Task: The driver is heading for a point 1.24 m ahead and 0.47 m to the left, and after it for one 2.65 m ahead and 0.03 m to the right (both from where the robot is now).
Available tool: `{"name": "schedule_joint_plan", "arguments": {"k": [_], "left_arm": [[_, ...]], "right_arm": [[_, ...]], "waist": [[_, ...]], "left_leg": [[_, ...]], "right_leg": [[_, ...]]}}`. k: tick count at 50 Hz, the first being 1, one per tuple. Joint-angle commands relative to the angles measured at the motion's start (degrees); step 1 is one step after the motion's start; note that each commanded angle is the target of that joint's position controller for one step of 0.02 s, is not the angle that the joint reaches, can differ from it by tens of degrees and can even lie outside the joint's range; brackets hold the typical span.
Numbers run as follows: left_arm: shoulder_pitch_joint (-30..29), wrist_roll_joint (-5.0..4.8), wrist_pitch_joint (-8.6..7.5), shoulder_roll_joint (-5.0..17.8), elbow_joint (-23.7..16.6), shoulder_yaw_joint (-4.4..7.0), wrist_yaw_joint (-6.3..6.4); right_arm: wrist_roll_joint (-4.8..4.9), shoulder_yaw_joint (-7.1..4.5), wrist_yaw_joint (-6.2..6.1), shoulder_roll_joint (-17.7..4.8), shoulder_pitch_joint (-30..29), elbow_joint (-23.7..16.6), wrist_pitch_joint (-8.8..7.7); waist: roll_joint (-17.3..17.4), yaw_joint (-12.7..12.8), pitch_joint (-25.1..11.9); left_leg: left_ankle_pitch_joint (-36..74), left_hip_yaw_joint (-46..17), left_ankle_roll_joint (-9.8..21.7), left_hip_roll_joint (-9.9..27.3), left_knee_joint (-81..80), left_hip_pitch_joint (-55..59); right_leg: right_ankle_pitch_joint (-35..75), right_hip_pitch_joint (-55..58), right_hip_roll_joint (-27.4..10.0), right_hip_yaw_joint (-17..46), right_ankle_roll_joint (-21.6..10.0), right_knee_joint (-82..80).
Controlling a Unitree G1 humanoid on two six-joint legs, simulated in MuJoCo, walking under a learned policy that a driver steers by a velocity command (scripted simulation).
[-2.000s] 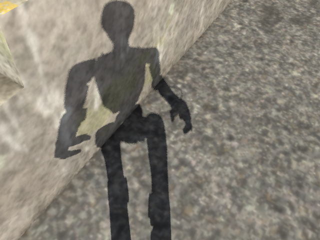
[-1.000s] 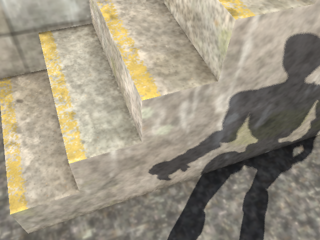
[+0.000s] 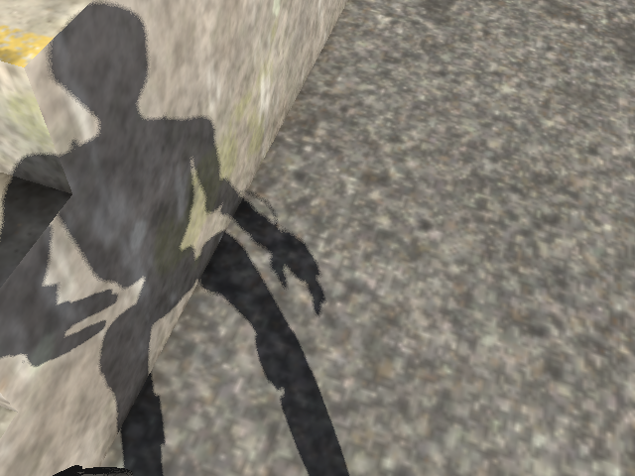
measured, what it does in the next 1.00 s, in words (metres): steps to the right, turning left: right foot, then left foot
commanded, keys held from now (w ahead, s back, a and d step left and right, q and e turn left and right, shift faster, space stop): w+q+shift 0.50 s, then q+shift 0.44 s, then w+shift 0.06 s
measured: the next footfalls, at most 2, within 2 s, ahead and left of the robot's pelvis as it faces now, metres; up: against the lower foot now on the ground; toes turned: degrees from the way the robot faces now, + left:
right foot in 0.12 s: +0.04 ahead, -0.23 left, +0.00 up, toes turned +3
left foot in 0.48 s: +0.10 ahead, -0.10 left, +0.00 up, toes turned +23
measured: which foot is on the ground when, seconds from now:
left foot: down 0.00-0.10, up 0.12-0.46, down 0.48-0.80, up 0.82-1.00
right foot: up 0.00-0.10, down 0.12-0.48, up 0.50-0.78, down 0.80-1.00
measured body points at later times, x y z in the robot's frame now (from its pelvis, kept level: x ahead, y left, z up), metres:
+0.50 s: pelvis +0.06 -0.17 -0.03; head +0.10 -0.12 +0.42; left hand +0.11 +0.14 -0.15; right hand +0.30 -0.38 -0.10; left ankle +0.06 -0.11 -0.75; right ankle +0.00 -0.24 -0.73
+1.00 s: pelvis +0.19 -0.20 +0.00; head +0.23 -0.17 +0.44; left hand +0.10 +0.10 -0.09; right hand +0.53 -0.29 -0.08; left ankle +0.11 -0.09 -0.65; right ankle +0.28 -0.29 -0.74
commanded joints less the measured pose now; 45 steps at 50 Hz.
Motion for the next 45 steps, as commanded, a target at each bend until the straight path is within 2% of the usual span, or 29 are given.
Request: {"name": "schedule_joint_plan", "arguments": {"k": [1, 3, 4, 5, 6, 7, 8, 10, 12, 14, 18, 21, 23, 24, 25, 26, 27, 28, 29, 30, 31, 34, 38, 39, 40, 41, 42, 43, 45], "left_arm": [[2.3, -0.18, -1.89, 1.3, -2.9, 0.27, -0.4], [10.0, 0.33, -2.44, 1.6, 1.5, 1.0, -0.5], [16.0, 0.03, -2.45, 2.4, 4.8, 1.79, -0.31], [20.5, -0.41, -2.25, 4.0, 7.2, 2.61, -0.04], [20.1, 0.65, -1.97, 8.6, 7.0, 2.95, 0.05], [18.5, 2.86, -3.23, 14.7, 3.8, 4.07, -0.54], [14.6, 3.16, -4.48, 12.8, 3.2, 3.71, -0.58], [7.5, 1.55, -5.16, 6.7, 4.3, 2.05, 0.65], [2.9, 1.76, -5.73, 3.9, 4.2, 1.16, 2.07], [1.6, 1.57, -5.96, 2.7, 3.7, 0.82, 3.5], [3.0, -0.11, -5.51, 5.8, 4.6, 1.69, 5.75], [2.2, -0.9, -5.07, 8.4, 5.2, 2.65, 6.09], [0.0, -1.81, -4.83, 9.3, 5.2, 3.09, 6.46], [-1.2, -1.77, -5.1, 9.4, 4.1, 3.09, 6.59], [-2.7, 1.16, -5.67, 4.8, 0.1, 1.81, 6.52], [-4.5, -1.64, -10.13, 2.5, -1.5, 0.43, 4.04], [-10.1, -3.59, -11.9, 5.3, -4.7, 0.31, 2.28], [-6.8, -2.35, -12.62, 6.0, -4.1, 0.63, 1.68], [-4.8, -0.86, -12.94, 7.3, -2.8, 1.25, 1.71], [-5.4, -0.6, -13.05, 6.5, -2.4, 1.23, 1.81], [-7.0, -0.6, -12.95, 5.2, -2.2, 0.88, 1.85], [-9.4, -1.53, -12.22, 2.3, -1.7, 0.17, 1.93], [-6.0, -2.19, -11.49, 3.2, -0.8, 1.61, 2.26], [-2.7, -2.07, -11.19, 4.3, 0.4, 2.42, 2.54], [4.0, -1.37, -10.87, 6.7, 1.6, 3.4, 3.05], [7.0, 1.23, -10.36, 11.8, 1.5, 3.8, 3.31], [3.1, 0.93, -10.61, 11.1, 1.4, 3.91, 3.47], [-0.7, 0.41, -10.4, 6.7, 0.6, 2.8, 4.17], [-5.9, 0.04, -9.25, 4.7, 0.3, 2.17, 5.27]], "right_arm": [[0.33, -4.48, -0.12, -15.9, -4.3, -3.6, -0.1], [0.73, -4.11, -0.19, -14.8, -6.6, -4.5, 0.24], [0.67, -2.88, -0.08, -11.3, -6.8, -4.6, 0.21], [0.55, -1.07, 0.35, -6.1, -5.1, -4.3, 0.29], [-1.32, 0.54, 1.22, -1.0, -2.5, -5.5, 1.13], [-0.94, 0.44, 0.69, -1.7, -2.9, -8.1, 1.39], [0.82, 0.06, 0.4, -4.8, -4.5, -8.4, 1.21], [-0.28, -0.47, 0.42, -6.7, -4.1, -5.8, 1.66], [-0.85, -0.09, 0.6, -5.5, -0.9, -4.0, 2.1], [-0.43, 1.04, 1.36, -3.5, -2.6, -5.6, 2.02], [0.31, 2.87, 4.18, -1.2, -9.0, -11.4, 1.6], [0.51, 2.32, 6.08, -2.6, -8.4, -13.6, 2.0], [0.68, 1.08, 6.38, -4.1, -2.5, -13.2, 2.32], [0.54, -0.43, 5.84, -8.4, 1.3, -13.6, 2.48], [-0.85, -2.07, 5.49, -16.8, 0.2, -14.2, 2.18], [3.57, 1.33, 6.87, -5.5, -5.1, -14.8, 0.12], [3.55, 3.03, 7.55, -2.1, -11.6, -17.7, -0.89], [2.74, 2.68, 7.52, -3.5, -11.7, -17.8, -1.12], [1.98, 2.2, 6.82, -5.0, -12.3, -18.1, -1.05], [0.64, 1.42, 5.99, -7.3, -11.0, -17.5, -1.1], [0.24, 0.74, 5.45, -9.0, -10.0, -17.0, -0.78], [0.89, 0.03, 4.8, -10.3, -11.6, -17.5, 0.27], [1.66, -0.15, 4.79, -8.5, -13.4, -18.0, 2.38], [1.54, 0.42, 4.76, -6.2, -14.0, -18.6, 2.39], [1.0, 1.54, 4.79, -1.8, -13.7, -19.2, 2.22], [0.57, 2.37, 4.8, 0.7, -11.5, -22.4, 1.67], [0.73, 1.17, 5.48, -4.2, -9.2, -22.6, 1.16], [1.04, -0.11, 5.69, -8.0, -10.5, -21.0, 1.58], [0.87, -1.49, 5.34, -9.4, -10.9, -19.3, 2.65]], "waist": [[20.3, 3.6, -2.2], [21.4, 6.5, -0.7], [18.8, 8.6, -1.6], [10.2, 10.1, -3.3], [-9.4, 7.1, -5.2], [-20.2, 7.3, -5.9], [-21.2, 6.4, -4.9], [-11.1, 1.8, -2.5], [-9.3, -1.6, -2.7], [-7.5, -1.6, -2.0], [-5.2, 0.8, -3.2], [-1.0, 0.3, -6.4], [0.6, -3.8, -9.4], [5.7, -6.7, -10.3], [26.0, -3.0, -9.9], [18.7, -3.1, -16.0], [14.5, -2.7, -4.2], [6.2, 0.3, -4.7], [2.9, 1.5, -4.7], [3.4, 1.3, -5.0], [4.4, 0.4, -4.9], [7.4, 0.2, -3.6], [9.2, 3.3, -6.0], [8.3, 4.8, -7.1], [4.0, 7.1, -10.5], [-11.4, 4.6, -12.8], [-14.0, 1.5, -9.7], [-10.4, 1.9, -6.1], [-6.9, 0.6, -3.7]], "left_leg": [[-1.5, -4.9, 9.9, 5.1, -12.1, -4.0], [0.5, -5.3, 8.6, 4.7, -10.8, -7.4], [3.9, -5.5, 7.9, 3.6, -6.1, -9.3], [0.2, -3.1, 6.2, -1.2, 6.0, -9.8], [-27.1, -1.6, 4.7, -9.1, 24.4, -21.8], [-31.4, -3.8, 3.8, -15.5, 36.7, -29.7], [-30.4, -7.2, 5.1, -12.5, 45.8, -27.8], [-20.7, -8.5, 5.6, -11.1, 48.1, -27.8], [-12.9, -7.1, 4.5, -11.0, 47.7, -24.0], [-10.0, -5.1, 3.9, -9.8, 40.5, -21.0], [-10.7, -4.7, 6.5, -8.4, 26.3, -16.3], [-11.9, -1.7, 9.3, -10.6, 20.0, -11.7], [-7.4, -1.1, 12.3, -13.1, 10.6, -0.4], [9.6, -11.1, 16.0, -9.4, 4.0, 9.5], [29.0, -42.3, 30.7, 6.8, -0.6, 17.6], [-39.2, -45.5, 30.6, 3.9, -0.6, 13.5], [-35.1, -44.9, 29.0, 5.8, -8.4, 5.7], [-34.6, -43.3, 25.9, 3.5, -9.5, 3.9], [-30.1, -39.0, 23.5, 1.2, -9.0, 2.1], [-25.5, -33.9, 22.5, -2.7, -8.9, 1.1], [-24.2, -31.9, 22.2, -5.0, -8.8, 0.1], [-15.4, -27.9, 20.9, -9.6, -5.5, -4.5], [-9.5, -30.4, 15.8, -12.5, 2.4, -7.3], [-11.2, -29.4, 13.2, -14.1, 7.7, -11.1], [-21.6, -25.0, 9.4, -16.8, 20.4, -19.9], [-31.5, -17.5, 7.0, -20.2, 35.2, -31.7], [-25.5, -15.8, 4.8, -12.0, 44.0, -36.1], [-20.5, -14.1, 3.3, -9.9, 47.4, -35.9], [-14.7, -12.4, 1.3, -8.3, 50.2, -32.8]], "right_leg": [[-2.1, 12.9, 2.2, -5.7, -1.7, -14.6], [5.4, 21.8, 2.9, -8.7, -3.9, -26.7], [6.2, 28.4, 4.2, -10.0, -5.5, -32.5], [5.8, 32.8, 3.0, -7.5, -7.1, -39.1], [27.8, 40.1, -4.8, -0.3, -8.4, -34.3], [24.5, 29.9, -14.1, 10.4, -18.9, -40.1], [19.6, 24.4, -13.8, 11.1, -20.8, -44.8], [17.4, 22.3, -10.2, 1.5, -15.2, -42.6], [31.2, 22.3, -9.0, -4.9, -14.1, -40.9], [32.5, 21.5, -9.2, -7.9, -14.8, -41.0], [40.6, 25.3, -13.4, -7.3, -16.1, -39.0], [58.0, 28.7, -14.2, -9.3, -15.2, -32.0], [63.9, 24.6, -10.4, -14.0, -11.3, -19.2], [48.7, 14.5, -4.7, -14.8, -7.5, -6.4], [-10.8, -8.8, 10.5, -11.9, -0.4, 13.7], [-11.3, -12.8, 1.9, 5.1, -0.3, 20.1], [-7.0, -20.6, 2.4, 0.1, 0.5, 20.0], [-4.9, -18.0, 2.1, -0.9, -0.9, 12.4], [-3.2, -13.5, 1.2, -0.9, -1.5, 3.8], [-3.4, -7.1, 2.8, -2.8, -1.5, -4.2], [-2.6, -3.6, 4.8, -4.4, -0.9, -8.5], [0.6, 5.4, 8.2, -5.3, 0.3, -20.4], [12.5, 18.2, 9.2, -4.2, 1.4, -32.8], [15.7, 24.6, 6.7, -3.7, 0.3, -34.8], [17.2, 35.9, -2.3, 2.8, -3.6, -34.3], [13.2, 39.3, -20.7, 27.6, -12.7, -40.8], [6.4, 36.0, -24.8, 34.2, -17.4, -43.4], [5.0, 32.3, -20.9, 25.5, -16.5, -43.0], [11.3, 26.5, -13.8, 11.3, -12.7, -42.7]]}}
Keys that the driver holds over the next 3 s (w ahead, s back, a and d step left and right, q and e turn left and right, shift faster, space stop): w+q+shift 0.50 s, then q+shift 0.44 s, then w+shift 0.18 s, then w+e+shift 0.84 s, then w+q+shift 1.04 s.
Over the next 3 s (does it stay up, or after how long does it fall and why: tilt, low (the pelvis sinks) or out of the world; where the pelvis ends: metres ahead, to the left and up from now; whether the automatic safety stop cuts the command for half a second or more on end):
stays up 0.94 -0.33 -0.01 its command is cut before an obstacle from the start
